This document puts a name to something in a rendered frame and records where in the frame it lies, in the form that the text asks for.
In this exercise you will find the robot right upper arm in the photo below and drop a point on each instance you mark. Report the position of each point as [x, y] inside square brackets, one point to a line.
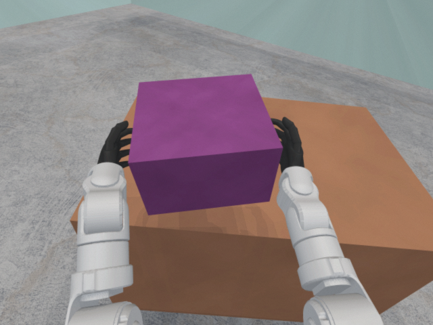
[342, 309]

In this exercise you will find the pedestal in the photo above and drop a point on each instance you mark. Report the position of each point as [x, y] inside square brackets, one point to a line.
[238, 261]

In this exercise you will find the robot left upper arm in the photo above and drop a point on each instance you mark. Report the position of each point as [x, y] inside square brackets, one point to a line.
[120, 313]

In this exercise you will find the robot right forearm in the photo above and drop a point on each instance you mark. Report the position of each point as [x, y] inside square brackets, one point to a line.
[322, 266]

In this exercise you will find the carton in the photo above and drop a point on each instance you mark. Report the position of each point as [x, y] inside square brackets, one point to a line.
[202, 143]

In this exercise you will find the robot left forearm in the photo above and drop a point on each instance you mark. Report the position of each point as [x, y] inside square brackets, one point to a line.
[103, 268]

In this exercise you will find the robot left hand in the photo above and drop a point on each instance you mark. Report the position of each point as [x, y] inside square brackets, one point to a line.
[110, 151]

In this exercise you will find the robot right hand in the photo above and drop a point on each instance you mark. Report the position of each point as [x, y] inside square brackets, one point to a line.
[292, 153]

